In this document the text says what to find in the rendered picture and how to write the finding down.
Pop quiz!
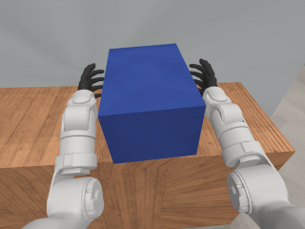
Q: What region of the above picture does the left robot hand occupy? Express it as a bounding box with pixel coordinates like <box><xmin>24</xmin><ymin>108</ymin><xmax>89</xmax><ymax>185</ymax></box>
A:
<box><xmin>77</xmin><ymin>63</ymin><xmax>105</xmax><ymax>98</ymax></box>

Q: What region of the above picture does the robot right forearm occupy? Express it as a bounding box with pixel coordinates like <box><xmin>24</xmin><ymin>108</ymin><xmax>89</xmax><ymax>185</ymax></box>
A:
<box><xmin>202</xmin><ymin>86</ymin><xmax>289</xmax><ymax>199</ymax></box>

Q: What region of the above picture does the right robot hand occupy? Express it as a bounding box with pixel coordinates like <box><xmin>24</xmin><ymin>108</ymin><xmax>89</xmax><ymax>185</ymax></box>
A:
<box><xmin>189</xmin><ymin>58</ymin><xmax>217</xmax><ymax>96</ymax></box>

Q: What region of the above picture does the carton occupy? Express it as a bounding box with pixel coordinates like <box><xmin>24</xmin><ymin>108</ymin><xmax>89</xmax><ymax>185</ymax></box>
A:
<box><xmin>97</xmin><ymin>43</ymin><xmax>206</xmax><ymax>164</ymax></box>

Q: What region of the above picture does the robot right upper arm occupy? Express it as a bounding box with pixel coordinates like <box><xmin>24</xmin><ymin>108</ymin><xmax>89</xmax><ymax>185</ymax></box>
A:
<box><xmin>227</xmin><ymin>164</ymin><xmax>305</xmax><ymax>229</ymax></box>

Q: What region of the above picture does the robot left upper arm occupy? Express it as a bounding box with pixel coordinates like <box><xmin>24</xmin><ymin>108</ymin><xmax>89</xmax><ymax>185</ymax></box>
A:
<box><xmin>21</xmin><ymin>177</ymin><xmax>104</xmax><ymax>229</ymax></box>

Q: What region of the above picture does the robot left forearm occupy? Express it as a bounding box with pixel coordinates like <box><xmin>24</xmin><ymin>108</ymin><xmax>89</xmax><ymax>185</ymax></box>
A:
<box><xmin>47</xmin><ymin>90</ymin><xmax>98</xmax><ymax>214</ymax></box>

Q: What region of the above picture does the pedestal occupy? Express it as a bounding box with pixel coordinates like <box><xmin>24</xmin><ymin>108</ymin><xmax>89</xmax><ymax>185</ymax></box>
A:
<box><xmin>0</xmin><ymin>82</ymin><xmax>296</xmax><ymax>229</ymax></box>

